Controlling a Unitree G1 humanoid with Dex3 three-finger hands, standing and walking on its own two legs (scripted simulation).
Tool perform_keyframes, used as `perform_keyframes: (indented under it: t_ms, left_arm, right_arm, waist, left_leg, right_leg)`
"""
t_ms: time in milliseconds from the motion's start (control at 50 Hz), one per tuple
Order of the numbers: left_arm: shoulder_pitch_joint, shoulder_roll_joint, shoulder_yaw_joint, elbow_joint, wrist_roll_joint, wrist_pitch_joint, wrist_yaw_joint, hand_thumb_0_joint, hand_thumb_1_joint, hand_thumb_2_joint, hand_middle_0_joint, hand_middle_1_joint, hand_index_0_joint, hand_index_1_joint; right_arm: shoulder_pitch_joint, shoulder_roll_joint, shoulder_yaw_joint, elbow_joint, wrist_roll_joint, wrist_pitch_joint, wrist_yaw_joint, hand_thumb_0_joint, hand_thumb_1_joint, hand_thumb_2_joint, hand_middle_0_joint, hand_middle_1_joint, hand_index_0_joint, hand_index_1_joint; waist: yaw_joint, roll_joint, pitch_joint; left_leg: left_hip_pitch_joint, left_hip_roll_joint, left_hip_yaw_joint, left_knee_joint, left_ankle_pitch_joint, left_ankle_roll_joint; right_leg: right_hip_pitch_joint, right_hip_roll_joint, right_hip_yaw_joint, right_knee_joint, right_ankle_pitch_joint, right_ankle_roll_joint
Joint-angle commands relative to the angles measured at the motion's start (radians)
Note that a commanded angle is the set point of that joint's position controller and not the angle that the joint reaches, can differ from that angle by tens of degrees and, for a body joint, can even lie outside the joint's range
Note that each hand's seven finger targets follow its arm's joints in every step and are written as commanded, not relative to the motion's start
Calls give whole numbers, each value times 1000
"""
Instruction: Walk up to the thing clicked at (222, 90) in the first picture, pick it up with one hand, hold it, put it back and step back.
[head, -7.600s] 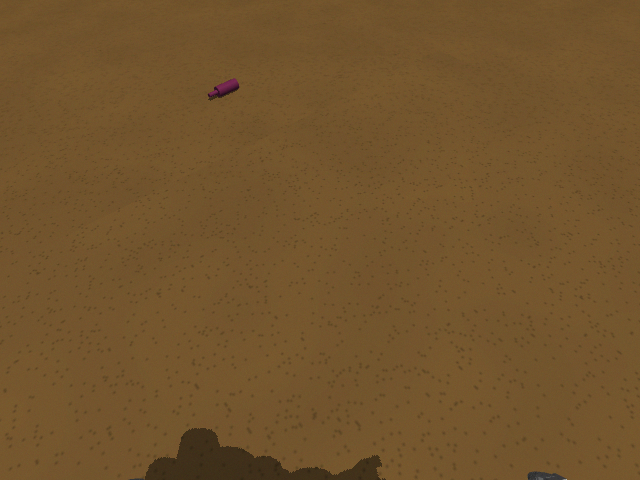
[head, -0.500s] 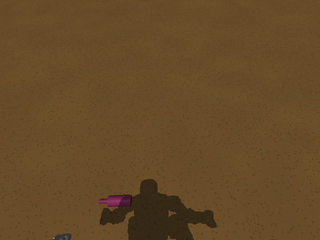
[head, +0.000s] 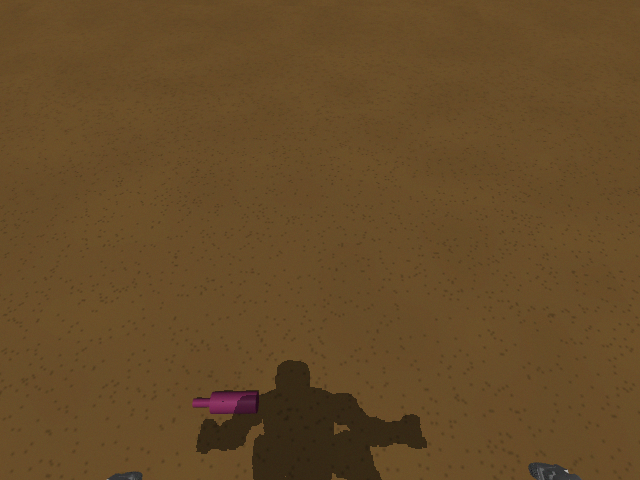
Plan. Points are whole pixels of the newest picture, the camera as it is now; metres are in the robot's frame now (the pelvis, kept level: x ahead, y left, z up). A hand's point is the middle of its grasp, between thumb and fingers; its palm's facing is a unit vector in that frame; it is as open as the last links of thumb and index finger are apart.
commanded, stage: stand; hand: left
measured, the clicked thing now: (225, 402) +0.41 +0.31 -0.75
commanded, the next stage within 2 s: none
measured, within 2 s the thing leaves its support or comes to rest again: neither
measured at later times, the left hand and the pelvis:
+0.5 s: hand out of the picture +0.07 +0.25 -0.15, palm faces -0.04 -0.94 -0.35, open 7.4 cm; pelvis +0.00 -0.01 +0.00, yaw +0 degrees
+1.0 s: hand out of the picture +0.07 +0.25 -0.16, palm faces -0.04 -0.94 -0.34, open 7.4 cm; pelvis +0.00 -0.01 +0.00, yaw +0 degrees
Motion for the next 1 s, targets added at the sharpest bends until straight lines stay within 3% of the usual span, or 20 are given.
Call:
perform_keyframes:
  t_ms: [0,340,540,880,980]
  left_arm:
    - [-44,219,43,-60,-4,-22,15,0,900,900,-200,-300,-200,-300]
    - [-30,223,40,-58,-5,-17,14,0,900,900,-200,-300,-200,-300]
    - [-21,218,37,-60,-7,-20,12,0,900,900,-200,-300,-200,-300]
    - [-12,224,40,-61,-4,-17,11,0,900,900,-200,-300,-200,-300]
    - [-14,221,40,-63,-5,-18,12,0,900,900,-200,-300,-200,-300]
  right_arm:
    - [-41,-213,-40,-60,1,-23,-12,0,-900,-900,200,300,200,300]
    - [-27,-214,-36,-54,0,-22,-10,0,-900,-900,200,300,200,300]
    - [-13,-217,-33,-53,1,-24,-10,0,-900,-900,200,300,200,300]
    - [-2,-220,-32,-60,2,-23,-11,0,-900,-900,200,300,200,300]
    - [6,-217,-29,-62,1,-24,-12,0,-900,-900,200,300,200,300]
  waist:
    - [-3,2,-114]
    - [4,3,-79]
    - [5,4,-83]
    - [6,0,-75]
    - [5,18,-82]
  left_leg:
    - [18,92,-65,-40,161,41]
    - [-11,90,-72,-59,74,36]
    - [3,91,-69,-50,107,41]
    - [1,95,-74,-57,70,43]
    - [-14,92,-69,-55,91,43]
  right_leg:
    - [37,-91,63,-45,182,-42]
    - [18,-84,65,-58,84,-47]
    - [17,-87,69,-58,128,-46]
    - [3,-83,71,-58,71,-51]
    - [24,-87,71,-53,120,-49]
